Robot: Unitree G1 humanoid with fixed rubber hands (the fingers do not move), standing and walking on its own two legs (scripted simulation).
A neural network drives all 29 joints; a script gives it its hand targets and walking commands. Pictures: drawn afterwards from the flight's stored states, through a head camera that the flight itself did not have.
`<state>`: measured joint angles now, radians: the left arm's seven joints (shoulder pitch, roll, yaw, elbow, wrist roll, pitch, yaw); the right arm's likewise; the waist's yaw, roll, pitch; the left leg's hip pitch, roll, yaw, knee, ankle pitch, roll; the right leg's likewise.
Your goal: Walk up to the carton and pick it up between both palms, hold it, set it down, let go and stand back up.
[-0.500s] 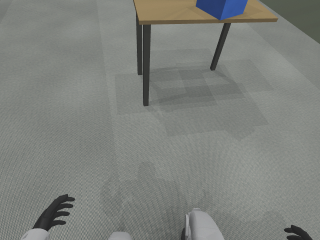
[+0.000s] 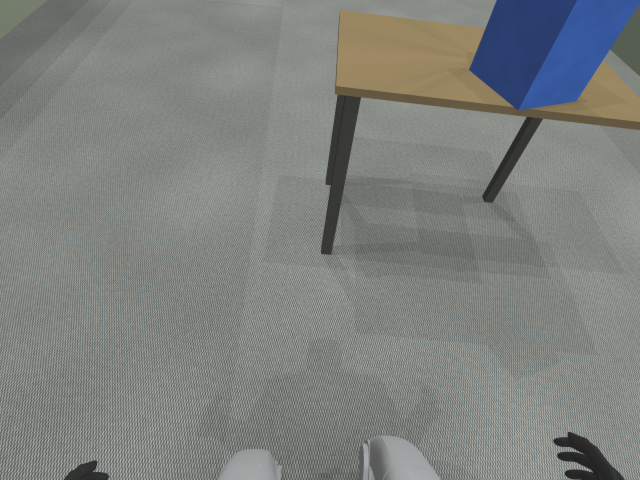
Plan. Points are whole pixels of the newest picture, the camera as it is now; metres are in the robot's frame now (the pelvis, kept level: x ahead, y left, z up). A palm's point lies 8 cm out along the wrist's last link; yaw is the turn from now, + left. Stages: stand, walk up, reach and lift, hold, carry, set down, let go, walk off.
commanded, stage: walk up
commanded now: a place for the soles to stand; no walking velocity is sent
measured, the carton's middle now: (545, 38) +1.09 -0.45 +0.11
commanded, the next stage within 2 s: none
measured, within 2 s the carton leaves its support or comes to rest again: neither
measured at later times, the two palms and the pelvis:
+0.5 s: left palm (209, 359) +0.27 +0.19 -0.08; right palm (638, 368) +0.31 -0.44 -0.05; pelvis +0.17 -0.13 -0.01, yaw +2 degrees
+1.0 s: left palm (328, 252) +0.49 +0.04 -0.08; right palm out of the picture +0.45 -0.62 -0.05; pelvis +0.35 -0.27 -0.01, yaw +2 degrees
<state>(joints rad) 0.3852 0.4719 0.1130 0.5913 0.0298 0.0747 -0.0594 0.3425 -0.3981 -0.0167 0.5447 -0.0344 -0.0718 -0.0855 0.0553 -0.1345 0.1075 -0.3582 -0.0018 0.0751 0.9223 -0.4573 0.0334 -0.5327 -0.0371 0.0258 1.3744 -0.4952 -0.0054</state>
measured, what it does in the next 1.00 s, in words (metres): walks ahead: right foot, then left foot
